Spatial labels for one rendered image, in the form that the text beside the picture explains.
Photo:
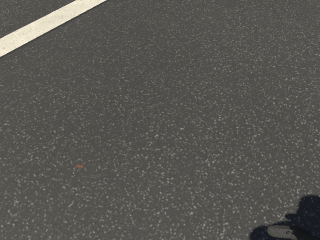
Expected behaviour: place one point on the right robot hand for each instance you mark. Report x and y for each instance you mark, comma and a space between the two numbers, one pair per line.
285, 232

